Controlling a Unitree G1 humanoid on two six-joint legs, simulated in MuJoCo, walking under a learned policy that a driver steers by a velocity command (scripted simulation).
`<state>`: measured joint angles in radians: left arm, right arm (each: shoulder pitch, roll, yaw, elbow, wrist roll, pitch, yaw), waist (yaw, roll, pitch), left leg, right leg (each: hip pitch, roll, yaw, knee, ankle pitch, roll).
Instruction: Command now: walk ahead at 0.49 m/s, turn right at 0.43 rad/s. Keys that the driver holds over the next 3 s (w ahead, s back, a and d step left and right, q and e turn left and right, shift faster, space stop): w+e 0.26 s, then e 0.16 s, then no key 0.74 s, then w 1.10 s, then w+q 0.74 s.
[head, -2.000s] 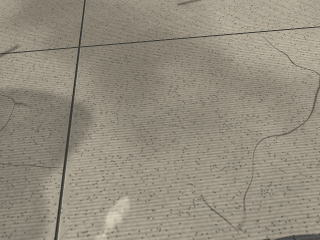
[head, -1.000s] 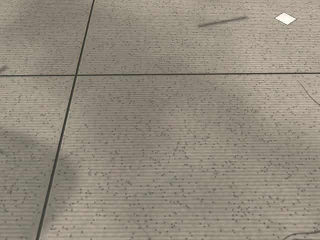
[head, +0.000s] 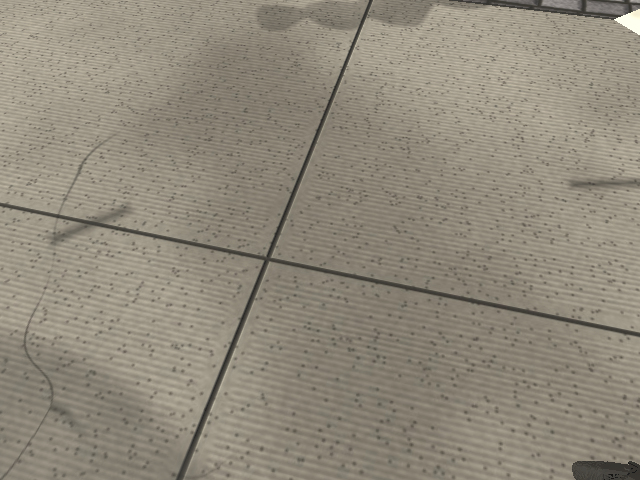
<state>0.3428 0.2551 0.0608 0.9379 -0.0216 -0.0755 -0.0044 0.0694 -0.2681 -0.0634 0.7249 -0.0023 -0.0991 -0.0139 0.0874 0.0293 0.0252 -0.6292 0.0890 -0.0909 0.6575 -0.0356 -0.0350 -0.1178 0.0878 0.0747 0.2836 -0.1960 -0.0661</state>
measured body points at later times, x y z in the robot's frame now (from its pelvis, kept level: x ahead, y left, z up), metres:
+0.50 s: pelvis +0.25 +0.03 -0.01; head +0.29 +0.01 +0.44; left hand +0.51 +0.22 -0.10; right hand +0.22 -0.27 -0.13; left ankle +0.23 +0.15 -0.75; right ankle +0.35 -0.14 -0.70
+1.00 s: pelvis +0.34 -0.02 -0.02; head +0.35 -0.01 +0.43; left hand +0.57 +0.16 -0.13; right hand +0.33 -0.30 -0.14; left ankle +0.40 +0.11 -0.75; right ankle +0.36 -0.13 -0.75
